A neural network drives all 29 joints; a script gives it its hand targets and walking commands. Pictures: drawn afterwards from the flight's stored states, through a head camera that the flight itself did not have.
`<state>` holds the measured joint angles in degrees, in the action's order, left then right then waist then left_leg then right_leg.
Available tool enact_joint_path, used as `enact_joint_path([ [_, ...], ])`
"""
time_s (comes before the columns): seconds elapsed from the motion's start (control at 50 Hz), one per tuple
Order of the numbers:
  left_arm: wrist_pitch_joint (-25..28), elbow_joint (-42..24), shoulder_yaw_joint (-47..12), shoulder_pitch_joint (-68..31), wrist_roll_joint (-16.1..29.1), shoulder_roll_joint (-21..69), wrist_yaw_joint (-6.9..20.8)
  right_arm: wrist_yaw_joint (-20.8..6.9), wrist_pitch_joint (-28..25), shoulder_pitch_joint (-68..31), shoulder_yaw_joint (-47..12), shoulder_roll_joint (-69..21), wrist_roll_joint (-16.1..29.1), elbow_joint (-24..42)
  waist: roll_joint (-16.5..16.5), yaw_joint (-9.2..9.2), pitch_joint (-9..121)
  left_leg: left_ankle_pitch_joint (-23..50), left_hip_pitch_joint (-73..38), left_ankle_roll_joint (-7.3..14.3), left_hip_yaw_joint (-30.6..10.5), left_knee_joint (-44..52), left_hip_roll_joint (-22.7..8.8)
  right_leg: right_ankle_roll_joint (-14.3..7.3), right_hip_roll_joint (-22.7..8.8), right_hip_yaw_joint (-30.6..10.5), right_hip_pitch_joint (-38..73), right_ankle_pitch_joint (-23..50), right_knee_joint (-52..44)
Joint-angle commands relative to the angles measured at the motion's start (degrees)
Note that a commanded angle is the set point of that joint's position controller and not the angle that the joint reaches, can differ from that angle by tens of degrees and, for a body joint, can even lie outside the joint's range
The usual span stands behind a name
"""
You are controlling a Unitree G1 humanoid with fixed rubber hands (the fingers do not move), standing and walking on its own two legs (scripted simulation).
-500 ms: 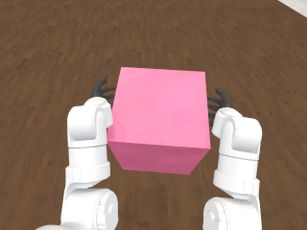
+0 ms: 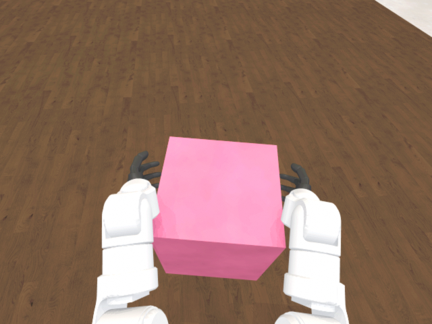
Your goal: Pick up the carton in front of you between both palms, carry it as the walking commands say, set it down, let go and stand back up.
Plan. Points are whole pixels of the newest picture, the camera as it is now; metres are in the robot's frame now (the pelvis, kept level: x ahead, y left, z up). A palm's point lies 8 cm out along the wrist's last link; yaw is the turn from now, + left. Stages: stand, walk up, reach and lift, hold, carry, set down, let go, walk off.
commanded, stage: carry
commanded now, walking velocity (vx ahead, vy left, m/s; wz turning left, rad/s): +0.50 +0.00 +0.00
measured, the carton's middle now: (216, 214) +0.35 +0.00 -0.02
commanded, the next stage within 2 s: none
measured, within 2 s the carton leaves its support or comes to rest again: neither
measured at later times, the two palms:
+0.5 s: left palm (166, 96) +0.58 +0.13 +0.11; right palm (286, 103) +0.59 -0.16 +0.10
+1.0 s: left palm (166, 40) +0.90 +0.17 +0.10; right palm (257, 48) +0.89 -0.12 +0.10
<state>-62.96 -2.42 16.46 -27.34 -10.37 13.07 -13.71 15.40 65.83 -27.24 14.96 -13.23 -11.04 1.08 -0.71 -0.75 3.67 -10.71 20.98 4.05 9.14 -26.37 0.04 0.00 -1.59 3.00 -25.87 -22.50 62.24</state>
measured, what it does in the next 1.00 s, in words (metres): walks ahead: right foot, then left foot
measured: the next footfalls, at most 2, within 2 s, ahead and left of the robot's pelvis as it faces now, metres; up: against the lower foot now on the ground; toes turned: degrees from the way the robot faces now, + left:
right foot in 0.28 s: +0.34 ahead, -0.12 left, +0.00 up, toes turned -8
left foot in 0.72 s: +0.64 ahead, +0.12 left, +0.00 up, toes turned +13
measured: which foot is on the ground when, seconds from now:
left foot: down 0.00-0.32, up 0.34-0.70, down 0.72-1.00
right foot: up 0.00-0.26, down 0.28-0.76, up 0.78-1.00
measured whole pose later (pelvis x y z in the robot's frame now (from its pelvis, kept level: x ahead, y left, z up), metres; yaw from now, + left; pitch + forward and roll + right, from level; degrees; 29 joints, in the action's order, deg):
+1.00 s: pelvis +0.63 +0.03 +0.01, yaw +0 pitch +5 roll -1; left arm -67.8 -19.9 2.2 -8.9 -7.0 7.7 -12.1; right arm 12.8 69.5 -8.2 2.0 -7.6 -5.4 19.0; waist -0.5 -1.8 5.2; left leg -11.4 10.6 2.8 12.5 -17.1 -2.1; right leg 0.6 -6.0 5.7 -33.9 -12.7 47.1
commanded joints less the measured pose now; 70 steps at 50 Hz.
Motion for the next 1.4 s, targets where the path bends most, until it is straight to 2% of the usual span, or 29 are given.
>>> enact_joint_path([
  [0.0, -0.7, -2.5, -42.5, -28.6, 21.2, 61.4, 13.0, -15.1, -3.1, -36.5, -42.1, -61.9, 25.0, 8.5, 6.1, -0.57, 23.7, 17.0, -30.0, 5.3, -19.6, 11.1, -17.2, 1.1, -2.7, -1.2, -11.1, 2.5, -7.9],
  [0.18, -3.5, -12.8, -43.6, -6.9, 22.3, 60.1, 14.2, -16.7, 0.1, -14.1, -42.1, -57.1, 25.9, 19.7, 9.5, -0.99, 18.2, 29.4, -30.0, 2.3, -5.9, 9.6, -12.0, 0.9, 0.4, 7.2, -2.6, 19.2, -35.9],
  [0.24, -5.8, -14.5, -43.0, -2.7, 22.7, 57.6, 15.0, -16.6, 2.3, -8.7, -42.2, -54.7, 25.0, 21.6, 6.8, 0.18, 19.7, 34.3, -22.7, -1.1, -0.5, -2.3, -10.3, -1.1, 2.5, 11.5, 15.7, 21.0, -41.6],
  [0.26, -6.5, -14.3, -42.7, -1.5, 22.7, 56.6, 15.2, -16.5, 3.1, -8.5, -42.4, -52.9, 24.9, 22.2, 5.6, 1.13, 21.8, 27.1, -14.2, -3.0, 1.1, -10.1, -9.2, -2.5, -0.9, 7.2, 26.6, 17.0, -40.0],
  [0.28, -7.1, -14.1, -42.2, -1.1, 22.5, 54.6, 15.3, -16.5, 4.1, -10.2, -43.0, -51.5, 25.3, 23.5, -4.9, 2.17, 24.7, 11.0, -2.4, -5.2, 1.9, -24.3, -5.3, -6.5, -13.2, -12.5, 35.6, 13.3, -42.3],
  [0.3, -7.3, -12.9, -42.5, -2.1, 22.6, 53.8, 15.1, -16.6, 5.0, -12.4, -43.6, -51.5, 25.9, 25.0, -17.3, 2.24, 25.3, -13.0, 15.4, -5.8, -1.9, -35.9, 1.0, -14.1, -21.8, -30.4, 46.3, 15.5, -45.4],
  [0.32, -7.6, -14.4, -42.4, -2.6, 23.2, 54.2, 15.2, -16.6, 5.3, -12.8, -44.8, -51.6, 26.6, 25.1, -13.3, 2.05, 22.9, -18.2, 21.9, -4.5, -6.5, -43.7, -0.8, -15.3, -23.0, -29.3, 45.2, 20.2, -45.4],
  [0.36, -7.9, -16.8, -43.1, -4.4, 24.2, 56.4, 15.6, -16.8, 5.1, -13.2, -44.9, -53.3, 27.5, 25.1, -2.2, 1.96, 19.8, -13.3, 21.4, -3.4, -8.9, -41.2, -5.2, -11.7, -20.0, -20.1, 37.4, 24.2, -46.0],
  [0.38, -7.8, -18.2, -43.8, -5.7, 24.8, 57.3, 15.7, -16.8, 4.9, -12.9, -45.2, -54.5, 27.8, 25.2, -0.7, 1.73, 18.3, -10.4, 19.6, -3.5, -9.4, -36.5, -6.8, -9.7, -18.9, -16.4, 33.5, 21.5, -48.0],
  [0.42, -7.6, -19.2, -44.5, -6.5, 25.8, 58.0, 16.0, -16.6, 4.3, -12.2, -45.4, -55.6, 27.6, 25.5, -4.2, 1.55, 17.4, -7.8, 14.9, -4.5, -7.1, -28.8, -6.3, -7.7, -16.5, -9.6, 28.5, 17.5, -50.6],
  [0.48, -7.4, -19.8, -44.8, -4.9, 26.2, 57.0, 16.5, -16.1, 3.7, -10.5, -45.1, -55.5, 26.5, 25.6, -6.2, 1.61, 14.9, -3.3, 13.9, -5.9, -4.3, -18.0, -6.0, -8.4, -14.9, -4.4, 26.4, 15.1, -52.9],
  [0.62, -8.2, -19.8, -44.7, -1.4, 24.4, 51.6, 15.7, -16.0, 5.0, -8.0, -45.2, -50.8, 26.3, 25.6, -8.2, 2.07, 9.2, 8.4, 8.8, -4.5, 1.5, -3.2, -3.7, -5.1, -12.4, 2.6, 27.1, 24.7, -50.5],
  [0.66, -8.7, -19.2, -44.8, -1.2, 24.1, 50.4, 15.5, -16.2, 5.5, -7.6, -44.6, -49.5, 26.3, 25.1, -8.4, 1.75, 8.9, 6.4, 3.9, -3.5, 3.7, -0.7, -2.7, -4.1, -12.2, 4.3, 26.9, 29.4, -46.0],
  [0.7, -9.1, -18.9, -45.2, -0.9, 24.1, 49.5, 15.3, -16.3, 5.8, -5.5, -43.4, -48.5, 25.9, 23.2, -4.5, 0.21, 13.9, 2.1, -14.6, -2.8, 6.2, 1.0, -0.3, -1.5, -8.6, 9.9, 20.0, 35.3, -29.9],
  [0.72, -9.4, -18.9, -45.2, -1.3, 24.2, 48.9, 15.3, -16.3, 5.8, -4.5, -42.7, -47.8, 25.4, 22.6, 2.4, -1.07, 17.7, -6.5, -25.0, -0.5, -8.6, 4.8, -9.2, 0.8, -5.9, 10.5, 10.5, 25.3, -16.3],
  [0.74, -9.6, -20.3, -45.4, -3.5, 24.5, 49.6, 15.4, -16.3, 5.3, -5.3, -42.4, -47.7, 24.9, 21.2, 18.3, -1.18, 22.0, -8.9, -36.8, 7.6, -34.2, 10.5, -23.0, 3.1, 0.9, 8.3, -6.3, 7.0, 0.7],
  [0.76, -9.4, -20.0, -46.7, -4.2, 25.2, 51.1, 15.6, -16.5, 4.8, -4.4, -42.4, -49.6, 25.3, 21.2, 18.6, -0.88, 20.3, 1.5, -36.8, 9.4, -38.7, 13.0, -24.9, 1.8, 1.0, 1.1, -14.1, -5.0, 9.2],
  [0.82, -6.8, -19.6, -47.7, -5.0, 26.2, 57.7, 16.6, -17.6, 2.4, -8.7, -44.1, -57.2, 26.9, 24.2, 3.4, -0.52, 19.4, 11.2, -27.9, 5.3, -22.6, 10.7, -21.0, -1.0, -5.7, -3.4, -13.5, 1.9, 6.9],
  [0.86, -5.2, -20.0, -47.8, -4.4, 25.7, 60.3, 16.6, -18.0, 1.1, -10.3, -45.2, -59.5, 28.0, 25.7, 5.9, -0.27, 18.7, 5.1, -22.8, 2.9, -16.3, 13.9, -18.7, -0.6, -5.9, -1.5, -9.6, 5.6, -1.2],
  [0.94, -3.5, -20.7, -47.4, -0.5, 23.6, 59.7, 15.5, -18.3, 0.1, -7.2, -46.1, -57.6, 28.4, 27.2, 8.1, -0.43, 16.2, 4.0, -22.8, 4.2, -10.2, 17.6, -17.3, 0.8, -5.3, 2.2, -10.4, 10.0, -14.8],
  [1.06, -5.5, -25.3, -48.2, 1.8, 24.3, 52.9, 14.5, -17.1, 2.0, -2.9, -46.5, -50.6, 27.3, 30.6, 9.2, -0.58, 12.0, 29.1, -24.3, 1.0, -0.2, 11.1, -13.1, 0.8, -0.9, 8.4, -4.6, 21.4, -31.7],
  [1.14, -8.0, -25.8, -47.7, 1.7, 25.0, 47.7, 14.5, -16.1, 4.3, -1.7, -45.4, -45.3, 25.9, 30.5, 7.1, 0.55, 13.7, 32.6, -18.2, -4.8, 5.3, -5.3, -9.2, 0.4, 1.4, 12.0, 15.9, 32.9, -42.7],
  [1.16, -8.7, -25.5, -46.9, 1.6, 24.9, 46.4, 14.6, -15.9, 5.0, -2.4, -45.1, -43.7, 25.7, 30.4, 4.0, 0.87, 15.8, 20.7, -11.9, -7.2, 4.4, -11.9, -8.1, 0.2, -5.7, 5.1, 24.7, 47.0, -41.4],
  [1.18, -9.1, -24.7, -46.2, 1.3, 25.0, 45.3, 14.5, -15.7, 5.9, -4.4, -45.6, -43.3, 26.5, 31.0, -7.4, 1.69, 21.5, -3.2, -0.2, -8.3, 1.6, -24.3, -4.5, -6.7, -18.2, -8.6, 39.7, 72.5, -34.2],
  [1.2, -9.1, -22.8, -45.5, 3.1, 25.0, 45.0, 14.5, -15.6, 6.5, -3.7, -46.0, -43.7, 26.8, 30.8, -13.3, 2.27, 25.9, -21.9, 8.0, -8.6, -2.2, -32.5, -0.9, -13.5, -22.5, -16.7, 45.5, 71.1, -37.1],
  [1.22, -8.8, -22.9, -45.2, 3.3, 24.9, 46.7, 14.7, -15.9, 6.5, -4.0, -46.9, -45.1, 27.1, 29.9, -10.8, 1.95, 24.7, -24.4, 8.7, -7.8, -5.8, -34.3, -2.3, -13.9, -22.3, -15.1, 41.0, 62.7, -40.4],
  [1.28, -7.7, -24.0, -45.6, -1.0, 25.7, 54.0, 15.8, -17.0, 5.3, -8.3, -48.7, -52.2, 28.9, 30.3, -5.9, 1.24, 20.1, -21.2, 1.8, -5.5, -7.0, -14.9, -4.9, -7.3, -16.8, -5.4, 28.1, 45.3, -44.9],
  [1.34, -6.7, -24.7, -46.1, -2.0, 26.6, 56.4, 16.7, -16.7, 3.8, -7.8, -48.8, -55.1, 28.1, 30.4, -7.7, 1.44, 22.6, -13.6, -5.1, -5.5, -3.5, -6.4, -3.4, -7.0, -14.9, -0.8, 25.7, 35.9, -45.0],
  [1.38, -6.6, -25.3, -46.6, -2.4, 26.8, 55.8, 16.9, -16.5, 3.5, -7.1, -48.3, -55.0, 27.3, 30.7, -6.2, 0.75, 22.9, -1.0, -10.3, -5.6, -1.4, 2.0, -3.9, -5.9, -12.9, 2.9, 22.5, 33.3, -42.2],
])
